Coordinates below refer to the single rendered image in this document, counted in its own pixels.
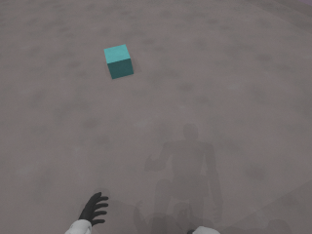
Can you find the left robot forearm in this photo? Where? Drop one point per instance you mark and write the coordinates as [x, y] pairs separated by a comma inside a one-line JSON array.
[[81, 226]]

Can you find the left robot hand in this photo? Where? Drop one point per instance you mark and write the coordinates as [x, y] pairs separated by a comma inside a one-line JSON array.
[[89, 211]]

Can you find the carton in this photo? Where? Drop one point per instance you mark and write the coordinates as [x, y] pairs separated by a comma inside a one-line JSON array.
[[118, 61]]

